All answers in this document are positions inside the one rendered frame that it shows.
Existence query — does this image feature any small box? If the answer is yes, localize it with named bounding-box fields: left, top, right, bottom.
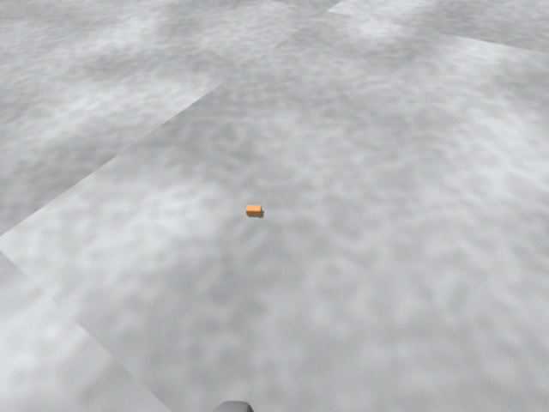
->
left=246, top=205, right=262, bottom=215

